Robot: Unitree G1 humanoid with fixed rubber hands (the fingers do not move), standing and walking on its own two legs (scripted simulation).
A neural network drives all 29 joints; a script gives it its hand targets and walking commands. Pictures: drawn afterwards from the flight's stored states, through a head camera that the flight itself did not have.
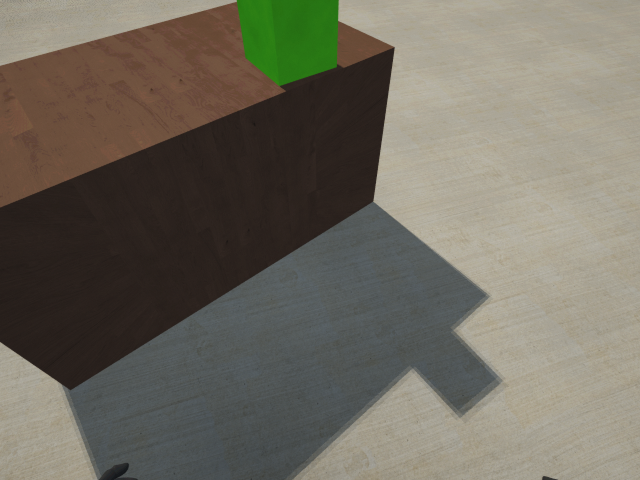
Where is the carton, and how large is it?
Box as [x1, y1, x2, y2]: [237, 0, 338, 85]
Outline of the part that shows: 237,0 245,56 277,84 280,85 336,66 338,0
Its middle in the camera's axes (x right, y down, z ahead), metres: -0.10 -0.62 +1.08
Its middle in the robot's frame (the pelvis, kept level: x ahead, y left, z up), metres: +1.23 +0.15 +0.05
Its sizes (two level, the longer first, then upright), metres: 0.210 0.200 0.250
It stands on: a pedestal, 0.70 m high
